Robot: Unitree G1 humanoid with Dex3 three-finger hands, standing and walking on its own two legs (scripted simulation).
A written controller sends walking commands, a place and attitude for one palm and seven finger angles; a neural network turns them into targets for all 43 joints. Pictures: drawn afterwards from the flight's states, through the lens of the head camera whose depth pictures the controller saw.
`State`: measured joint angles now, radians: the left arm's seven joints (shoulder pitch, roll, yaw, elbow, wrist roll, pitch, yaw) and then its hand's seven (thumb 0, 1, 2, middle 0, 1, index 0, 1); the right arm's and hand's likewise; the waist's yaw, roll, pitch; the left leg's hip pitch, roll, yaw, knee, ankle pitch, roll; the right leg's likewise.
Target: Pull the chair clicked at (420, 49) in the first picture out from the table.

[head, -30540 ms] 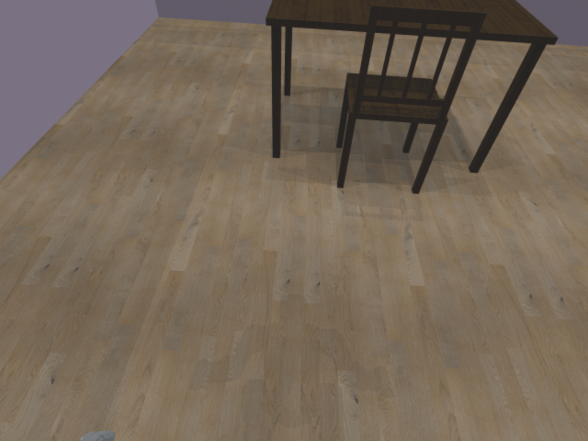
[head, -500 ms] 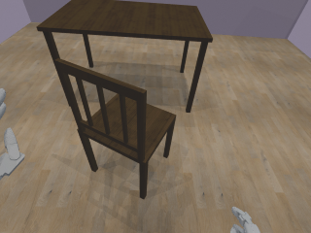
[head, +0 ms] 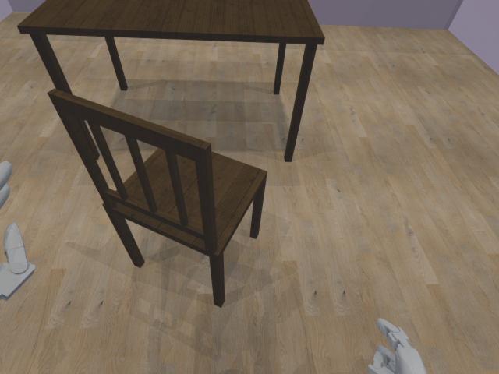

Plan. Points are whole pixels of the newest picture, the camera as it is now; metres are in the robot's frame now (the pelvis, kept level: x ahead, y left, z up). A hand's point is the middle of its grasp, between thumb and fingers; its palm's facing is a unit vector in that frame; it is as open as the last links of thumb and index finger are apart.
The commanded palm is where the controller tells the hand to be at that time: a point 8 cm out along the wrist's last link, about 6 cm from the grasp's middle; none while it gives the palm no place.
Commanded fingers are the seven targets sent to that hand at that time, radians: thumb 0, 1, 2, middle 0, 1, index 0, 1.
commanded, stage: stop stepping back and stand still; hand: left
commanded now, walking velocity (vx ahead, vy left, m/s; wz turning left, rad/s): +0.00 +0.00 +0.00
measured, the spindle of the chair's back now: (143, 177) +0.58 +0.28 -0.11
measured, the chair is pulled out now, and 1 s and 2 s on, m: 0.55 0.55 0.55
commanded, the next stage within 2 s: let the arm hang, fingers relaxed in 0.14 s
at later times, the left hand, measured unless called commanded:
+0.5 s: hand out of the picture +0.07 +0.17 -0.16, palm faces +0.03 -0.99 -0.14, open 7.4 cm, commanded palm none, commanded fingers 0.00 0.90 0.90 -0.20 -0.30 -0.20 -0.30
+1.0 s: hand out of the picture -0.06 +0.18 -0.17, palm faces +0.05 -0.98 -0.21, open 7.3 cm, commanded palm none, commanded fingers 0.00 0.90 0.90 -0.20 -0.30 -0.20 -0.30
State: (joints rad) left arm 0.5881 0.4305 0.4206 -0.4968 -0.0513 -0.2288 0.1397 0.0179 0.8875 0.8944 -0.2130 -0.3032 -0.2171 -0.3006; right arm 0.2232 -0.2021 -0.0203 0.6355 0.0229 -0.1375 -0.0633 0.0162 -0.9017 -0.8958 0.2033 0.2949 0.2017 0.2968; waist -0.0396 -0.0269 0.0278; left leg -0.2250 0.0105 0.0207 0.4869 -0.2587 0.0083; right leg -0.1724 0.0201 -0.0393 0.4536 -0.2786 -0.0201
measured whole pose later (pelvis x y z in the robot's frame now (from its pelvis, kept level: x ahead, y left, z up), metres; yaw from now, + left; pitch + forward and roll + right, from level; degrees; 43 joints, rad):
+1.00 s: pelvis -0.02 +0.01 +0.00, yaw +1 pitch -1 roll +0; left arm 0.36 0.15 -0.01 1.09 0.01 0.02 0.03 0.01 0.91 0.89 -0.20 -0.30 -0.20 -0.30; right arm 0.36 -0.14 0.00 1.08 -0.01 0.01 -0.03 0.01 -0.91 -0.90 0.20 0.29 0.20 0.30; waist 0.00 0.03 0.04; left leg -0.22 -0.02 0.01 0.45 -0.21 0.03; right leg -0.17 -0.01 -0.05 0.45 -0.25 -0.01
